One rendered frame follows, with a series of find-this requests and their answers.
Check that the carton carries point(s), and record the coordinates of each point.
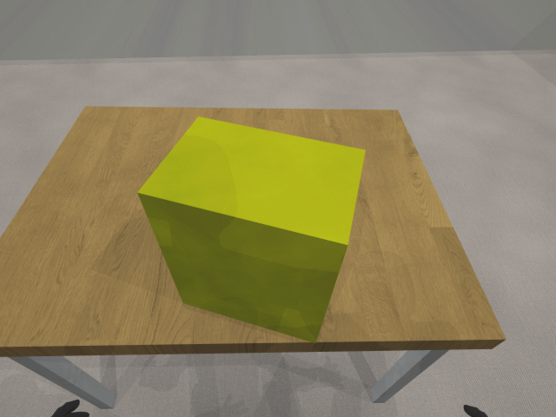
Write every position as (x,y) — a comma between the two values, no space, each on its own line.
(254,224)

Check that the robot left hand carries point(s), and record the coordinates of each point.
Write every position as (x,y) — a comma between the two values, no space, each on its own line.
(67,408)

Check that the table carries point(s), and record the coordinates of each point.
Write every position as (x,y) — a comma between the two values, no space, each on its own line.
(82,273)

